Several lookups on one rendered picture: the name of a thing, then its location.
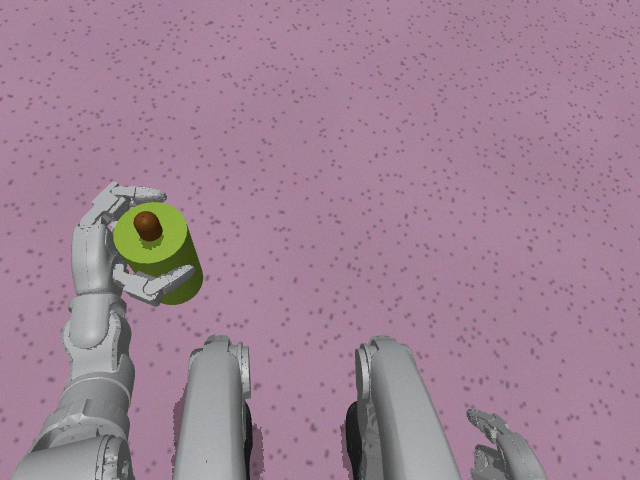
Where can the right robot foot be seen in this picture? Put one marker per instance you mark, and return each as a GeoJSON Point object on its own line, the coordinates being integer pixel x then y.
{"type": "Point", "coordinates": [353, 440]}

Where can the left robot hand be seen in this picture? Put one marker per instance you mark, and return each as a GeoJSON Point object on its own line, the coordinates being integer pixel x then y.
{"type": "Point", "coordinates": [97, 265]}

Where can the bottle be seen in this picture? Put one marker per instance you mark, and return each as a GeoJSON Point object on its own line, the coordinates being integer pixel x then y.
{"type": "Point", "coordinates": [154, 238]}

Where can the right robot hand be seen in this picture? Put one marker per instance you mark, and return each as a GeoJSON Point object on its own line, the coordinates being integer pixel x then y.
{"type": "Point", "coordinates": [514, 460]}

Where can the left robot arm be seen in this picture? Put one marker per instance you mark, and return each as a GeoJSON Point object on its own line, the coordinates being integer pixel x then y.
{"type": "Point", "coordinates": [86, 437]}

